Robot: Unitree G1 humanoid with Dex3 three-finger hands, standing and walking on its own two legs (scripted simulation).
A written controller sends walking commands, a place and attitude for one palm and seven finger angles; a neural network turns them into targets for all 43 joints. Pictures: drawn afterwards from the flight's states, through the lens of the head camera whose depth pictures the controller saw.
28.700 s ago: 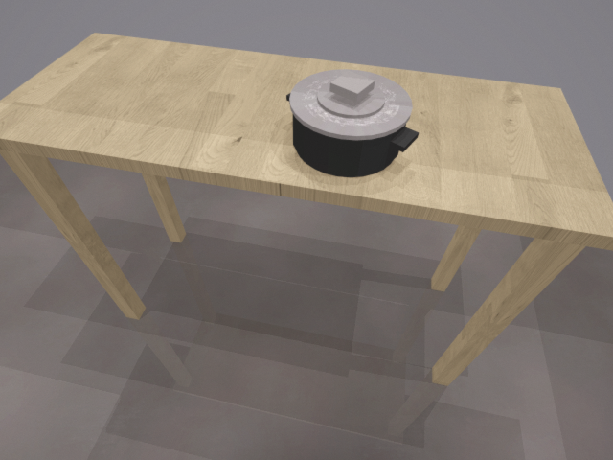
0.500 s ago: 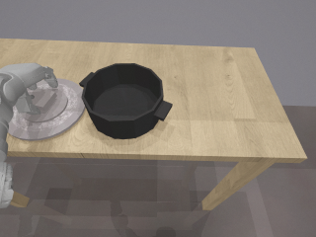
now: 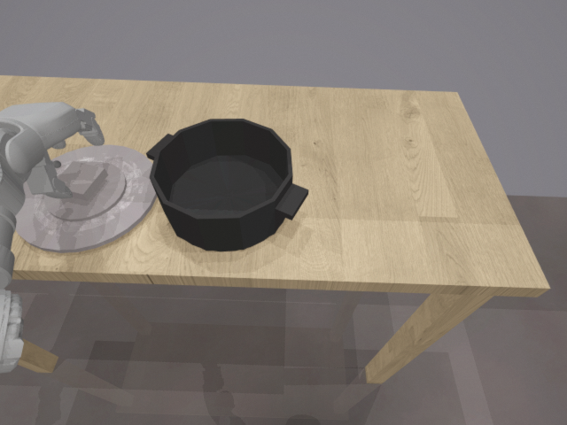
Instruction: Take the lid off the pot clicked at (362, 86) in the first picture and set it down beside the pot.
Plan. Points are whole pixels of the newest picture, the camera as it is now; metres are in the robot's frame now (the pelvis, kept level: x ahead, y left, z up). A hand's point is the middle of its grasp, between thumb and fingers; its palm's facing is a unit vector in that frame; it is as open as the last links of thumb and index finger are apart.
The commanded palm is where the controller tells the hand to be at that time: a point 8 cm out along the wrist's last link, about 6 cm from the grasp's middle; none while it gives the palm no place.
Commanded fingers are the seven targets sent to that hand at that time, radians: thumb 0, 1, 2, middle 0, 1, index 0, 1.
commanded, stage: raise the empty hand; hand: left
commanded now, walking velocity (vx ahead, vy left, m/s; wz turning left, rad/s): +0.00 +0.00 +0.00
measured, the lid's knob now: (80, 180) +0.46 +0.30 +0.08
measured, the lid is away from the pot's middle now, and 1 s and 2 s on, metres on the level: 0.22 0.22 0.22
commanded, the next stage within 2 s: draw the hand back to the body in 1.08 s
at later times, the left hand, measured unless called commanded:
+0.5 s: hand (37, 129) +0.44 +0.30 +0.19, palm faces -0.29 -0.05 -0.96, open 11.1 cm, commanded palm +0.44 +0.30 +0.25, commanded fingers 0.00 -0.13 0.89 -0.47 -0.62 -0.47 -0.62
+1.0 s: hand out of the picture +0.45 +0.32 +0.24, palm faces -0.22 -0.06 -0.97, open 11.1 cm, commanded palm +0.44 +0.31 +0.30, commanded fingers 0.00 -0.13 0.89 -0.47 -0.62 -0.47 -0.62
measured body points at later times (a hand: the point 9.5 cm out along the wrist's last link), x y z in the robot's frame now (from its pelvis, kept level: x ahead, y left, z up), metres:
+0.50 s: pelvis +0.00 +0.00 +0.00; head +0.05 +0.00 +0.45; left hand +0.45 +0.30 +0.24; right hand +0.08 -0.28 -0.12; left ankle +0.01 +0.07 -0.74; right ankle -0.01 -0.15 -0.74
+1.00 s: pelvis +0.00 +0.00 +0.00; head +0.05 +0.00 +0.45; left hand +0.46 +0.32 +0.29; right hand +0.08 -0.27 -0.11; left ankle +0.01 +0.07 -0.74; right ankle -0.01 -0.15 -0.74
